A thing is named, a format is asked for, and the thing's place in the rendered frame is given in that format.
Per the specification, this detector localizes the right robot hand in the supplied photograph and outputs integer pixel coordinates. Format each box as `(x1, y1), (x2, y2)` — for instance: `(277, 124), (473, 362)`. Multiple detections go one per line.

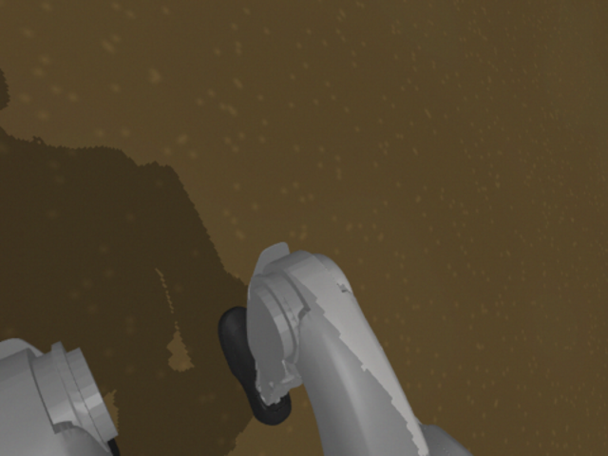
(415, 416), (473, 456)

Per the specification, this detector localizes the right robot foot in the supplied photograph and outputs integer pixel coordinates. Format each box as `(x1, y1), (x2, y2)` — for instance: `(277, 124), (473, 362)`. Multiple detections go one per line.
(218, 306), (292, 426)

